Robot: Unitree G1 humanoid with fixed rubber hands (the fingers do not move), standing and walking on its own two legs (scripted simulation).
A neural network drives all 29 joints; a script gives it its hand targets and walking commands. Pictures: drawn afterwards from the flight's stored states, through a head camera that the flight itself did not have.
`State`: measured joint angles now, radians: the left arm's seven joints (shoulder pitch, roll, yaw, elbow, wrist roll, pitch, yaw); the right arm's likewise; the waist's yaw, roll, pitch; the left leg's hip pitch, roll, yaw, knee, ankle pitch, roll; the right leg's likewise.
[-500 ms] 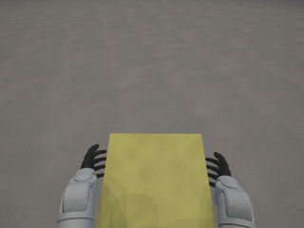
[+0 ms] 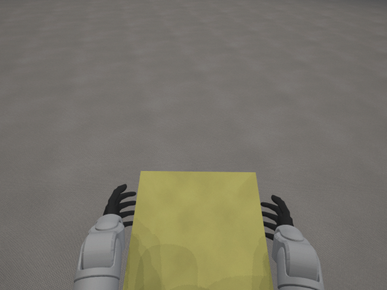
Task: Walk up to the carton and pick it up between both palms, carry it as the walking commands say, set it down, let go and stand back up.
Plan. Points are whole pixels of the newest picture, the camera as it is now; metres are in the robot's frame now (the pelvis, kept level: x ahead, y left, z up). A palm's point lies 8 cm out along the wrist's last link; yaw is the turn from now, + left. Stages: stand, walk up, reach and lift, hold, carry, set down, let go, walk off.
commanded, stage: carry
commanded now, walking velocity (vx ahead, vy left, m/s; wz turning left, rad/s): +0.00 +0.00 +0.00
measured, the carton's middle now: (197, 238) +0.29 -0.01 -0.05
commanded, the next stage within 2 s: hold in 0.58 s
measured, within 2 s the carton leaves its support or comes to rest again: neither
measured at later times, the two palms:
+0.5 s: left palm (107, 223) +0.27 +0.18 +0.04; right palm (276, 232) +0.26 -0.17 +0.03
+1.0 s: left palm (113, 220) +0.28 +0.17 +0.04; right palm (284, 249) +0.23 -0.18 +0.02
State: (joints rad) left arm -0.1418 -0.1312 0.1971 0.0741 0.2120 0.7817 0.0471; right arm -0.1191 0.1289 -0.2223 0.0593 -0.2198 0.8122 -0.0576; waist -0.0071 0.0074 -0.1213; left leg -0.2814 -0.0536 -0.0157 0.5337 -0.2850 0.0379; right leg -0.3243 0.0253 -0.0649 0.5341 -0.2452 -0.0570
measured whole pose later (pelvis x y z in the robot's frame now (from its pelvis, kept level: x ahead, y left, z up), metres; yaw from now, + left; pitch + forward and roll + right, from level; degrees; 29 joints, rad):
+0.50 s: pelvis +0.00 +0.01 +0.00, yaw +0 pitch +2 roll +0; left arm -0.13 -0.13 0.19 0.09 0.20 0.75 0.06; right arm -0.11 0.13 -0.23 0.08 -0.22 0.77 -0.05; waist -0.01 0.00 -0.10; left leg -0.27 -0.07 0.00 0.54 -0.29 0.06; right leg -0.32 0.00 -0.07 0.55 -0.26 -0.04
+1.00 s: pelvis -0.01 +0.03 +0.01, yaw -3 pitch -5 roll -1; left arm -0.21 -0.14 0.24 0.31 0.23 0.64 0.04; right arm -0.12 0.11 -0.30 0.22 -0.24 0.68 -0.01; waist -0.02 0.03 -0.04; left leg -0.11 -0.06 0.01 0.46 -0.26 0.07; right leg -0.16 0.04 0.03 0.43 -0.18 -0.01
